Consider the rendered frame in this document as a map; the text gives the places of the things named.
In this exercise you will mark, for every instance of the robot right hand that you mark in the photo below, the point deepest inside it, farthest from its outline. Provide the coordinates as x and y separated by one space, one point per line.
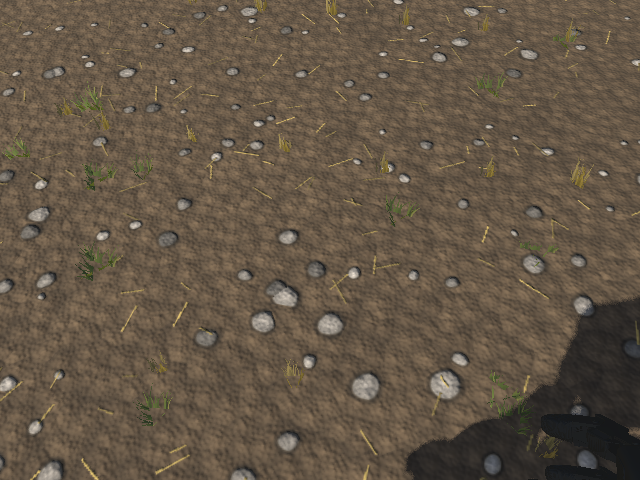
602 436

